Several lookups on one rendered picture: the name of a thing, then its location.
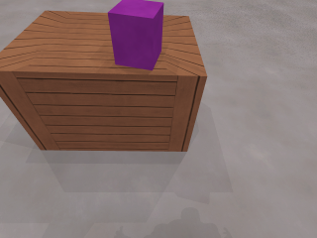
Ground carton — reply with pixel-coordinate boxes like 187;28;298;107
108;0;164;70

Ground pedestal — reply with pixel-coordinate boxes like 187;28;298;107
0;10;207;152

